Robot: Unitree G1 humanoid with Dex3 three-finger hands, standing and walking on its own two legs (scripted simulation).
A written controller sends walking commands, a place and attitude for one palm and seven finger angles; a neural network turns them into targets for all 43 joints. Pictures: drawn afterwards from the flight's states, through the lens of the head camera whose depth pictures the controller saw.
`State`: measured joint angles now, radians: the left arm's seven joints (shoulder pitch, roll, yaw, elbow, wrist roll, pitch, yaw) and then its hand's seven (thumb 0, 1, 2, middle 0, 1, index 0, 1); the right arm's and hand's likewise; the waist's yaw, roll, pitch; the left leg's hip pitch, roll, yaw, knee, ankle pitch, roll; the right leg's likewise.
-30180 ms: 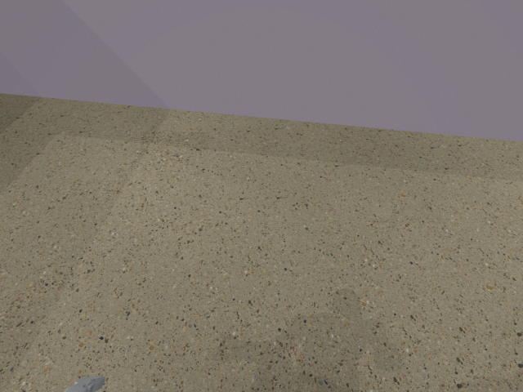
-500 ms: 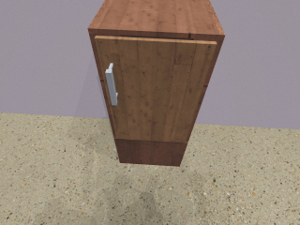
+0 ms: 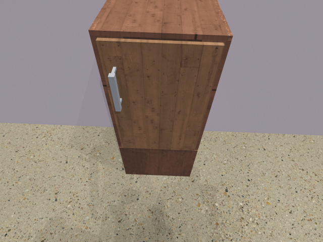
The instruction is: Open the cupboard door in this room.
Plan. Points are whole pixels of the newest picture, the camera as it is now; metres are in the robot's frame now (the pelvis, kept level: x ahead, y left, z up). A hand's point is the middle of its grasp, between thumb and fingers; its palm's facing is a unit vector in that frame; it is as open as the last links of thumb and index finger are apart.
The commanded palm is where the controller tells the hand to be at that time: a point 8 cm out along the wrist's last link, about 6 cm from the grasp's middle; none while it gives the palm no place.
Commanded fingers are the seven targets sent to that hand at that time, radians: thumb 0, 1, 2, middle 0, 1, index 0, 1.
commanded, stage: look again from close up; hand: left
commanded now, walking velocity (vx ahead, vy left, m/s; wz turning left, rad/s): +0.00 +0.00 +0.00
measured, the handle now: (116, 90) +0.59 +0.20 +0.01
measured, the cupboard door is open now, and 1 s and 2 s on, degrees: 0 0 0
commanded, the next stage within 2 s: shuffle to correct the standing spot in 0.46 s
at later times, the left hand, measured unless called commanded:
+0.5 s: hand out of the picture +0.00 +0.20 -0.18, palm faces +0.04 -0.98 -0.21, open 7.4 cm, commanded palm none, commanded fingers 0.00 0.90 0.90 -0.20 -0.30 -0.20 -0.30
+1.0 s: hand out of the picture -0.03 +0.15 -0.19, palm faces +0.10 -0.99 -0.14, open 7.4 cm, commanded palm none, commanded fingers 0.00 0.90 0.90 -0.20 -0.30 -0.20 -0.30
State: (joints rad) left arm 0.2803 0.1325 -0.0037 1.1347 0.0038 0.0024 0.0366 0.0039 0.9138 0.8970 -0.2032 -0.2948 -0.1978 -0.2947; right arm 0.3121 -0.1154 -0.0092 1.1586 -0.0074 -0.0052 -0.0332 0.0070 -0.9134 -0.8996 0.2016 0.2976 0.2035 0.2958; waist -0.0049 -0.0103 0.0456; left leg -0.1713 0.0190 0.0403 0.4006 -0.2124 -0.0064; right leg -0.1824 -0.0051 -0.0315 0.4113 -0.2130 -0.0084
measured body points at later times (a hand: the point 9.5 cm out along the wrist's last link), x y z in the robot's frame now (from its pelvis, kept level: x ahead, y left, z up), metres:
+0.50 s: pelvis -0.02 +0.02 -0.01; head -0.03 +0.02 +0.44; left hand +0.00 +0.25 -0.16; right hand +0.02 -0.21 -0.16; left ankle +0.00 +0.12 -0.74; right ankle +0.01 -0.11 -0.74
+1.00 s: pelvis +0.03 +0.00 -0.02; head +0.03 +0.01 +0.43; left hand -0.03 +0.21 -0.18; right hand +0.01 -0.22 -0.17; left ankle +0.01 +0.11 -0.74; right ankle +0.01 -0.11 -0.74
